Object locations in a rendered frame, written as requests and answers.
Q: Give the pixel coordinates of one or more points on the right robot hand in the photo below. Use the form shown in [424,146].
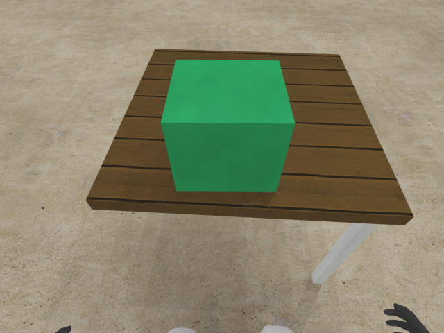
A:
[412,324]

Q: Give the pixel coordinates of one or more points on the table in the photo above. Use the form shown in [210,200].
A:
[335,169]

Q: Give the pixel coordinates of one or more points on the carton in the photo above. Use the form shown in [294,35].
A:
[227,125]

